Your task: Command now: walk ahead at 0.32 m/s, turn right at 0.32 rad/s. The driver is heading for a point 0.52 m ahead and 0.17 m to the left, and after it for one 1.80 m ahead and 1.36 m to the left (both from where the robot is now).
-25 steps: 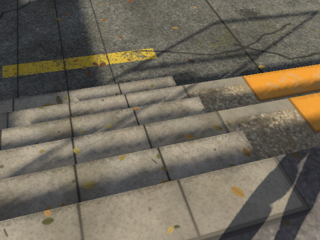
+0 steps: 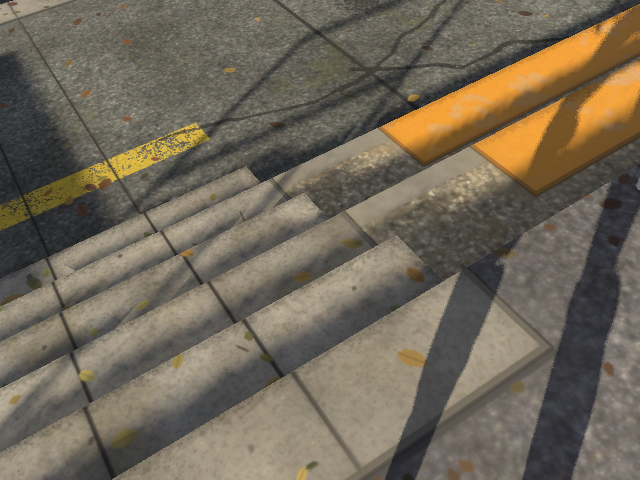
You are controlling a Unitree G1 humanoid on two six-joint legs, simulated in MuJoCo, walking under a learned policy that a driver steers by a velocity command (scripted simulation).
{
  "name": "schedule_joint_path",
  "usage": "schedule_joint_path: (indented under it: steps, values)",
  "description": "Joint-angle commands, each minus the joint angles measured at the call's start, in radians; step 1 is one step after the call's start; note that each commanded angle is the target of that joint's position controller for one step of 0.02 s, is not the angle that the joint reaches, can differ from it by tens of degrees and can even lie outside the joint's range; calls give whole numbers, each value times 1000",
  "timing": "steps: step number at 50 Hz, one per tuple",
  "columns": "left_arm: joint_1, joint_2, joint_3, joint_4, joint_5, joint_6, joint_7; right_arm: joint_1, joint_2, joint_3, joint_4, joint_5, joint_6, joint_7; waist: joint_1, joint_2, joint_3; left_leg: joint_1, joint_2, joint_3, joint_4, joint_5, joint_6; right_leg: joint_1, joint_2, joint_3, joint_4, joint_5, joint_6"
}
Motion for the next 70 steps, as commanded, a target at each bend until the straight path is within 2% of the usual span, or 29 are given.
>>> schedule_joint_path:
  steps: [1, 11, 14, 16, 17, 18, 19, 20, 21, 22, 24, 32, 35, 39, 40, 41, 42, 43, 44, 45, 48, 55, 59, 60, 61, 62, 63, 65, 70]
  values:
    - [-19, 161, 39, -57, 1, -38, 10, -93, -55, -6, -68, -1, -34, 8, 16, -142, 42, -148, 20, -31, -131, 172, -15, 92, -221, 220, -233, -37, -147]
    - [88, 194, 53, 18, -15, -42, 5, -224, -29, 33, -138, 28, -49, 46, 85, -149, 130, -107, 2, -9, -415, 162, 28, 177, -291, 132, -215, 67, -144]
    - [72, 209, 60, 23, -19, -36, 6, -187, -46, 32, -149, 28, -51, 60, 56, -164, 105, -10, -25, 24, -434, 82, 78, 206, -307, 98, -156, 226, -114]
    - [42, 203, 55, 16, -14, -26, 12, -16, -89, 4, -106, 20, -44, 54, -39, -137, -19, 275, -107, 86, -469, 88, 127, 173, -240, -4, 83, 610, -66]
    - [55, 177, 42, 3, -3, -25, 23, 141, -139, -19, -74, 22, -41, 47, -101, -88, -133, 544, -69, -1, -442, 105, 168, 32, -194, -74, 328, 615, -20]
    - [143, 99, 14, -47, 14, -46, 21, 258, -268, -47, -66, 14, -37, 39, -83, 176, -287, 918, 202, -515, -516, -45, 347, -363, -44, -111, 766, 223, 75]
    - [109, 101, 7, -41, 5, -77, 14, 289, -210, -28, -64, 30, -37, 43, -103, 228, -360, 1021, 279, -848, -711, -179, 397, -551, 37, 48, 930, -296, 80]
    - [22, 168, 22, -63, -32, -98, 0, 232, -161, -12, -75, 24, -34, 38, -113, 144, -221, 942, 265, -727, -714, -209, 343, -666, -29, 87, 1007, -251, 60]
    - [-43, 167, 17, -77, -35, -110, -3, 180, -137, -5, -94, 17, -31, 33, -99, 45, -134, 805, 226, -601, -705, -165, 309, -668, -76, 67, 975, -177, 40]
    - [-71, 162, 17, -81, -12, -113, 0, 127, -111, 4, -108, 10, -25, 30, -64, -27, -60, 656, 184, -503, -719, -93, 289, -631, -110, 53, 884, -109, 34]
    - [-41, 156, 26, -77, 7, -95, 3, 66, -74, 17, -138, -5, -21, 25, 0, 27, -8, 473, 114, -408, -774, 0, 281, -513, -141, 49, 769, -33, 44]
    - [-240, 83, -2, -115, 19, -84, 3, 146, -112, 0, -110, 23, -13, -16, -43, 35, 51, 330, 8, -226, -745, 297, 229, -397, -61, 1, 271, 347, 105]
    - [-308, 92, 2, -131, 14, -96, -14, 214, -118, -5, -87, 31, 15, -31, -71, 50, 35, 375, 12, -269, -639, 415, 200, -327, 2, -7, 159, 389, 94]
    - [-262, 143, 27, -134, 21, -108, -20, 180, -117, -9, -121, 26, 54, -51, -19, 89, -26, 519, 7, -389, -455, 462, 148, -242, 19, 15, 38, 320, 35]
    - [-182, 169, 34, -130, 33, -113, -13, 142, -99, -1, -148, 26, 55, -49, 31, 82, -100, 489, -34, -368, -334, 448, 109, -78, -49, 38, 16, 471, -11]
    - [-76, 243, 48, -131, 53, -109, -5, 156, -46, 16, -187, 5, 53, -46, 52, -63, -256, 328, -110, -295, -57, 166, 53, 221, -267, 204, 115, 818, -95]
    - [-25, 237, 49, -104, 33, -81, -12, 353, 2, 36, -175, 11, 53, -36, 4, -371, -435, 68, -236, -213, 259, -583, -5, 513, -524, 509, 147, 945, -289]
    - [-39, 179, 36, -117, -7, -56, -10, 372, -113, 15, -155, 16, 56, -25, 11, -281, -446, -8, -130, -213, 382, -522, -22, 472, -513, 555, 104, 635, -271]
    - [-80, 129, 20, -136, -1, -36, 0, 238, -152, -1, -180, 29, 73, -28, 47, -200, -303, -72, -103, -161, 426, -435, -46, 370, -443, 429, 70, 498, -227]
    - [-134, 110, 9, -137, 10, -18, 5, 176, -149, -2, -199, 34, 94, -36, 39, -132, -189, -78, -83, -125, 401, -369, -64, 230, -388, 325, 36, 458, -196]
    - [-241, 133, 16, -122, 36, -8, 2, 193, -82, 3, -211, 31, 138, -50, -35, -183, -27, 84, -47, -66, 243, -300, -76, -106, -290, 120, -61, 417, -166]
    - [-286, 199, 44, -81, 9, 14, 2, 87, -60, 15, -255, 15, 140, -23, -11, -189, -102, 252, -10, -12, -126, -117, -23, -64, -339, 8, -78, 363, -185]
    - [-300, 202, 46, -55, -20, 42, 6, 127, -64, 1, -258, 12, 138, -5, -46, -174, -91, 379, -55, 59, -385, -10, 42, -69, -323, -54, 15, 165, -106]
    - [-269, 175, 41, -37, -22, 49, 8, 161, -81, -9, -252, 2, 135, -8, -52, -129, -80, 456, -57, 20, -462, 46, 76, -133, -289, -91, 100, 60, -43]
    - [-236, 117, 27, -36, -6, 53, 6, 169, -189, -37, -274, -7, 129, -23, -28, 133, -36, 530, 142, -301, -623, 264, 163, -309, -167, -199, 371, -144, 65]
    - [-312, 125, 29, -98, 8, 44, 12, 158, -281, -50, -298, -25, 119, -23, -43, 283, -2, 529, 300, -588, -685, 345, 346, -548, -18, -109, 605, -413, 111]
    - [-351, 163, 41, -100, 1, 38, 17, 140, -252, -40, -308, -42, 98, -17, -68, 179, -24, 488, 288, -570, -710, 259, 367, -565, -24, 9, 743, -398, 104]
    - [-292, 183, 57, -59, 1, 44, 30, 49, -182, -17, -318, -16, 81, -23, -9, 84, -16, 460, 190, -419, -682, 164, 257, -539, -52, 38, 783, -226, 93]
    - [-278, 158, 47, -44, 1, 49, 29, 33, -131, 11, -327, -3, 87, -44, 3, 78, -73, 478, 122, -348, -640, 334, 233, -446, -17, 33, 758, -95, 119]
Next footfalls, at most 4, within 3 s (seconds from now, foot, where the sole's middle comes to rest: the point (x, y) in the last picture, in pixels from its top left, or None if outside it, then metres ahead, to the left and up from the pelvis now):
0.34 left None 0.29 0.16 -0.78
0.80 right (345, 432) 0.62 0.03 -0.78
1.20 left None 0.46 0.25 -0.78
1.70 right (332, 444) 0.59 0.06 -0.78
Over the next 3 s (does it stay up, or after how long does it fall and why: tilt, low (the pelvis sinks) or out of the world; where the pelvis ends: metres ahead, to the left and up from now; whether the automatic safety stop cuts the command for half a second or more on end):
stays up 0.69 0.46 -0.15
